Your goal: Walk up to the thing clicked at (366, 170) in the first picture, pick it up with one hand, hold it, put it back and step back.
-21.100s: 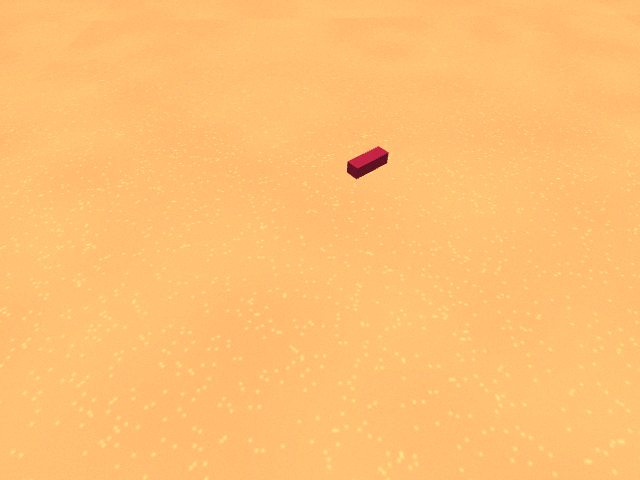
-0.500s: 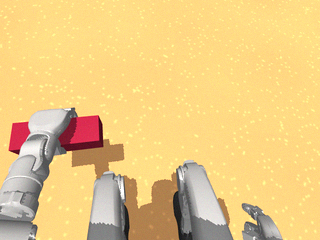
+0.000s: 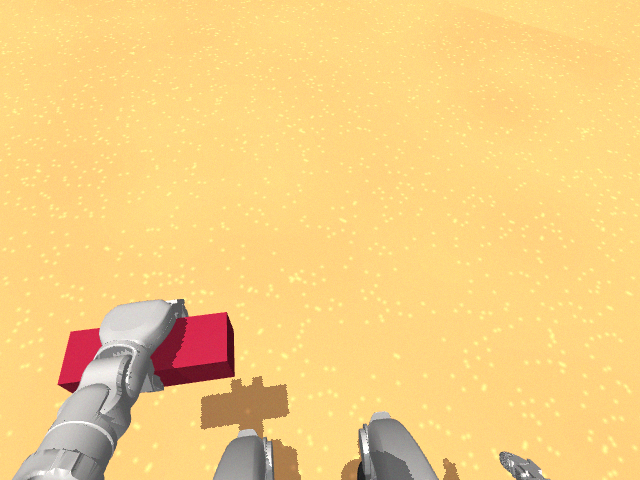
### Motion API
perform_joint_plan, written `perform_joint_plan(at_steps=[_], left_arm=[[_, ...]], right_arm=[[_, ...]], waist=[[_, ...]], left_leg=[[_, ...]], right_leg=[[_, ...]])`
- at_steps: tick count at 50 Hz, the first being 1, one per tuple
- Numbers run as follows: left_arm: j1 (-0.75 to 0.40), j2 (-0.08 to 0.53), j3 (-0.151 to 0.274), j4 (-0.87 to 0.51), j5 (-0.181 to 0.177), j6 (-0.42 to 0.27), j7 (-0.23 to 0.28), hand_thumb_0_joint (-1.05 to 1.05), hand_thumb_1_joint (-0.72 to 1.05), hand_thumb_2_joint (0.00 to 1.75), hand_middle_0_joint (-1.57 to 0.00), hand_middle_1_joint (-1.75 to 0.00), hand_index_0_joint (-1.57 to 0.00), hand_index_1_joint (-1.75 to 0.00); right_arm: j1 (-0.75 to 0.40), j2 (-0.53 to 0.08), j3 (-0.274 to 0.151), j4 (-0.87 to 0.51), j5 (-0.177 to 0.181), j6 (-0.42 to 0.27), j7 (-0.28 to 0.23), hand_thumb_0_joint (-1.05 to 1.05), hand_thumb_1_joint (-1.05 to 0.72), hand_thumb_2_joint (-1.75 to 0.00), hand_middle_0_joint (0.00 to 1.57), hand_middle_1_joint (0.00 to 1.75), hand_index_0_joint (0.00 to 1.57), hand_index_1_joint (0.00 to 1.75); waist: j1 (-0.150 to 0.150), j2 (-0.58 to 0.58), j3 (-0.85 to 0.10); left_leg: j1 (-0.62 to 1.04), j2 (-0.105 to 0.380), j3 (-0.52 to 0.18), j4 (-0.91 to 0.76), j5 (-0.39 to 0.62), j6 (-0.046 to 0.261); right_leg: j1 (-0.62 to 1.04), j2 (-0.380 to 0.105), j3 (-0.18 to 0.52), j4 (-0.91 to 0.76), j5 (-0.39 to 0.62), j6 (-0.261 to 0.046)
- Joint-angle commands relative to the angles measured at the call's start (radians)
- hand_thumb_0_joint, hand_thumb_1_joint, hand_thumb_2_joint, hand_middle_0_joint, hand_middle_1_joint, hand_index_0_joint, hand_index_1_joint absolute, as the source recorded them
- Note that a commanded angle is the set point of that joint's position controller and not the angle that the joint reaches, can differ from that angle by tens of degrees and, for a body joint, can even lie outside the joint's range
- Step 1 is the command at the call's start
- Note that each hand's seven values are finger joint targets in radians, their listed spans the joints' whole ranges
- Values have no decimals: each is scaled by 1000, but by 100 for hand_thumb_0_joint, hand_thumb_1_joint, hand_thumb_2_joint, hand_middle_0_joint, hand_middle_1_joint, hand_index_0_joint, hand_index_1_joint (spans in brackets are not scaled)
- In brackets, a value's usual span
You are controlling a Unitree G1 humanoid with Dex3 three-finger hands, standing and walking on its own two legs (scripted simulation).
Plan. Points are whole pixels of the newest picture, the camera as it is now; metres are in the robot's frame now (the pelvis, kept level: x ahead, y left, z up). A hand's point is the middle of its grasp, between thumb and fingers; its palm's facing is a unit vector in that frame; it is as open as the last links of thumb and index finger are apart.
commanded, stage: lift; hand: left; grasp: from above
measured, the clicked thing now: (154, 354) +0.33 +0.23 -0.12
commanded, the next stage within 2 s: hold in 0.40 s
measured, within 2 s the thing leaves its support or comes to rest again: neither
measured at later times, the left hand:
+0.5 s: hand (133, 325) +0.34 +0.22 -0.02, palm faces -0.49 -0.07 -0.87, open 10.6 cm
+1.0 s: hand (116, 314) +0.34 +0.22 +0.02, palm faces -0.48 -0.04 -0.87, open 10.6 cm
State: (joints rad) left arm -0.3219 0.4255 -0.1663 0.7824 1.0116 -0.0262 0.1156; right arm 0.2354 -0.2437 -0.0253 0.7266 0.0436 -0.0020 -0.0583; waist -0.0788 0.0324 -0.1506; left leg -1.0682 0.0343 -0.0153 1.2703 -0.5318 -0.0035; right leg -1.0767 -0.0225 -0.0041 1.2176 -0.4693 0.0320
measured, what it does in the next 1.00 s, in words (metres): rises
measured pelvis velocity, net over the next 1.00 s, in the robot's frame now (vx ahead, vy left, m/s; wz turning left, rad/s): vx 0.05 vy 0.00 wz -0.01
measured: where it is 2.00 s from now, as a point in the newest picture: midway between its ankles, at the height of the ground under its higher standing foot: outside the picture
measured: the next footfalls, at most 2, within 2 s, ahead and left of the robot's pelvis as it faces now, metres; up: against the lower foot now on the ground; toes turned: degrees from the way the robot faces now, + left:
none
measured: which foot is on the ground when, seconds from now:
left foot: down 0.00-1.00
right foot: down 0.00-1.00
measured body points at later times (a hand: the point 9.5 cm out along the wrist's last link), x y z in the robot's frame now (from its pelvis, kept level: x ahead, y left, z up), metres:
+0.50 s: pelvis +0.04 +0.00 +0.08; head +0.10 +0.00 +0.52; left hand +0.36 +0.22 +0.03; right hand +0.13 -0.27 -0.05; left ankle +0.04 +0.12 -0.63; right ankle +0.06 -0.14 -0.63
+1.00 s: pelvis +0.05 +0.00 +0.09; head +0.08 +0.00 +0.54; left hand +0.36 +0.22 +0.07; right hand +0.15 -0.27 -0.03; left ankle +0.04 +0.12 -0.63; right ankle +0.06 -0.14 -0.63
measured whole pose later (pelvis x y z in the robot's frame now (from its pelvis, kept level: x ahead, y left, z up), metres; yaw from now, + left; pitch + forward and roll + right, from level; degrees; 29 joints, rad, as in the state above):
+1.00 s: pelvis +0.05 +0.00 +0.09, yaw -1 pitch +6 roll -1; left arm -0.22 0.40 -0.20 0.72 1.03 -0.02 0.05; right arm 0.23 -0.25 -0.06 0.71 0.04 0.05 -0.03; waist -0.03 0.03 -0.06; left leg -0.44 0.02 0.03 0.69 -0.36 0.00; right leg -0.47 -0.03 0.02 0.66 -0.31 0.04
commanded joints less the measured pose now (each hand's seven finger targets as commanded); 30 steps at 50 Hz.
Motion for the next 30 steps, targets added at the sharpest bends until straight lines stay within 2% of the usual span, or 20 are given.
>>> perform_joint_plan(at_steps=[1, 6, 10, 15, 17, 20, 23, 24, 27, 30], left_arm=[[-339, 213, 100, -201, 9, 5, 82, 0, 56, 102, -91, -87, -91, -87], [-317, 205, 90, -183, 16, 26, 92, 0, 54, 103, -90, -85, -90, -85], [-296, 178, 79, -166, 6, 39, 89, 0, 53, 101, -90, -83, -89, -84], [-276, 192, 88, -174, 7, 34, 77, 0, 50, 103, -89, -81, -88, -82], [-271, 165, 71, -187, 1, 24, 67, 0, 50, 103, -89, -81, -87, -83], [-264, 163, 70, -195, 1, 16, 61, 0, 52, 102, -91, -81, -89, -83], [-270, 176, 79, -196, 5, 9, 63, 0, 52, 106, -91, -83, -89, -85], [-265, 164, 71, -206, 7, 10, 62, 0, 54, 108, -92, -86, -91, -87], [-270, 173, 78, -214, 12, 11, 63, 0, 54, 106, -91, -85, -91, -86], [-288, 184, 74, -233, 19, 6, 49, 0, 55, 109, -92, -85, -91, -86]], right_arm=[[49, -149, -56, -66, -9, -40, -11, 0, -89, -90, 20, 30, 20, 30], [57, -149, -60, -54, -12, -30, -8, 0, -89, -90, 20, 30, 20, 30], [52, -149, -62, -57, -12, -24, -2, 0, -89, -90, 20, 30, 20, 30], [36, -149, -68, -76, -10, -14, 1, 0, -89, -90, 20, 30, 20, 30], [35, -147, -70, -79, -11, -12, 3, 0, -89, -90, 20, 30, 20, 30], [41, -150, -74, -79, -12, -9, 4, 0, -89, -90, 20, 30, 20, 30], [36, -156, -77, -85, -11, -1, 6, 0, -89, -90, 20, 30, 20, 30], [33, -150, -75, -82, -10, 1, 7, 0, -89, -90, 20, 30, 20, 30], [32, -154, -78, -82, -10, 5, 8, 0, -89, -89, 20, 30, 20, 30], [20, -158, -79, -86, -10, 9, 8, 0, -89, -89, 20, 30, 20, 30]], waist=[[-2, 53, -347], [12, 44, -332], [14, 38, -289], [28, 28, -266], [23, 39, -266], [20, 34, -274], [19, 25, -250], [23, 24, -247], [21, 10, -251], [22, 29, -236]], left_leg=[[340, -44, -5, -281, 186, 13], [439, -46, -1, -348, 300, 9], [500, -46, 5, -412, 312, 7], [558, -51, 7, -474, 351, 7], [609, -46, 6, -497, 379, 1], [650, -42, 5, -515, 440, -1], [671, -46, 14, -541, 442, 1], [679, -45, 13, -548, 455, 1], [700, -49, 18, -560, 489, 3], [726, -50, 22, -582, 490, 1]], right_leg=[[297, 45, -5, -265, 152, -44], [407, 43, 1, -336, 257, -39], [455, 41, 3, -399, 269, -38], [534, 38, 5, -466, 302, -33], [538, 42, -4, -480, 315, -37], [567, 45, -8, -497, 363, -38], [597, 42, -8, -526, 372, -36], [597, 43, -6, -531, 384, -36], [638, 41, -2, -547, 423, -34], [641, 41, -4, -569, 419, -35]])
